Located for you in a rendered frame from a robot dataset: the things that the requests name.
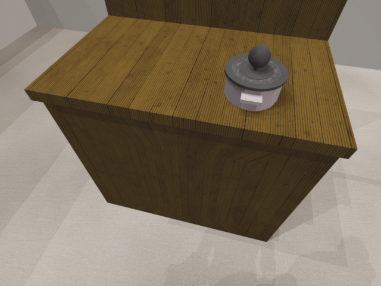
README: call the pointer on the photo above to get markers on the knob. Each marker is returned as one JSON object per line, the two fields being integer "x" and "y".
{"x": 259, "y": 56}

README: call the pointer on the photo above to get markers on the table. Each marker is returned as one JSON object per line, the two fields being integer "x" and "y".
{"x": 140, "y": 100}

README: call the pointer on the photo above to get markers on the lid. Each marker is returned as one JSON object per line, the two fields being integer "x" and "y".
{"x": 241, "y": 73}

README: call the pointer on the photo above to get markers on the pot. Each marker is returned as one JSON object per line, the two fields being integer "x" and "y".
{"x": 249, "y": 100}

